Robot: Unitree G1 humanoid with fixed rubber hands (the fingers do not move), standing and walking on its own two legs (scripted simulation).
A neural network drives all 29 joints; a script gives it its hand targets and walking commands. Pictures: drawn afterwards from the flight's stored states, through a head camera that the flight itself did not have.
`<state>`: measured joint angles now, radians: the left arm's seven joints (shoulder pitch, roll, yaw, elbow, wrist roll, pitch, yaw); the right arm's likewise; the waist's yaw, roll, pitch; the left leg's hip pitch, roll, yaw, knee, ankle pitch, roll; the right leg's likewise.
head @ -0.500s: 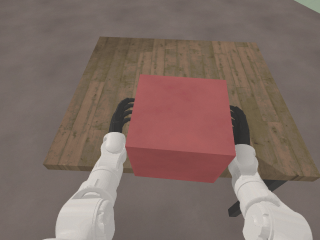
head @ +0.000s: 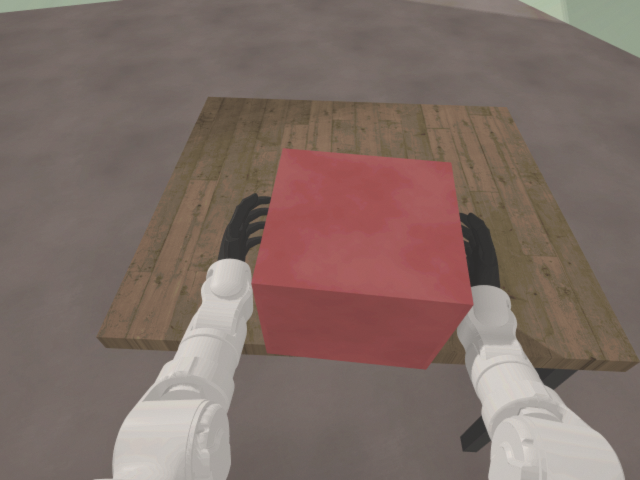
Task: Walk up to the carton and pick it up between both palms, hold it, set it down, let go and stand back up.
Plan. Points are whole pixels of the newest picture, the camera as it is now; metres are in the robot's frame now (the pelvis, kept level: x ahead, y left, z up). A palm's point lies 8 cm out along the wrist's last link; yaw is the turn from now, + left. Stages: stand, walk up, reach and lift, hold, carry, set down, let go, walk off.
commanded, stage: reach and lift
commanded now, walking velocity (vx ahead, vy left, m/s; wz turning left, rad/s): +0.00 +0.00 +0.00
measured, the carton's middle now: (355, 261) +0.42 -0.02 +0.04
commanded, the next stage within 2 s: hold in 1.62 s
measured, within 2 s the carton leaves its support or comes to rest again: neither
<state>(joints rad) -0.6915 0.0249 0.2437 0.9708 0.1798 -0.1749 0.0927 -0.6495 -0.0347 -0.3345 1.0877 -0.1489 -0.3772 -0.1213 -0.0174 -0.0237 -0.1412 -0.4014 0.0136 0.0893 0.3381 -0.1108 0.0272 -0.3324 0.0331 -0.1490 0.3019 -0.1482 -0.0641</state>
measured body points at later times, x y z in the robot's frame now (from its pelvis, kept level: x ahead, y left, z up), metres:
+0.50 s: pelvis -0.01 +0.01 +0.00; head -0.04 +0.04 +0.45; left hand +0.39 +0.17 +0.14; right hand +0.37 -0.16 +0.13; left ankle +0.03 +0.10 -0.75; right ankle +0.00 -0.07 -0.75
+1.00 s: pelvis -0.04 +0.02 +0.00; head -0.07 +0.05 +0.45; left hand +0.36 +0.18 +0.16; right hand +0.35 -0.14 +0.14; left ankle +0.03 +0.10 -0.75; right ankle -0.01 -0.07 -0.75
